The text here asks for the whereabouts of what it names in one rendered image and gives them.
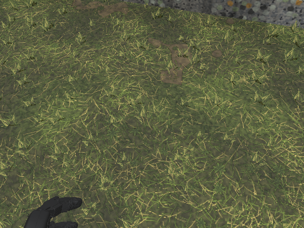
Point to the robot left hand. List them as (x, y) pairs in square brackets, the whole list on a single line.
[(40, 218)]

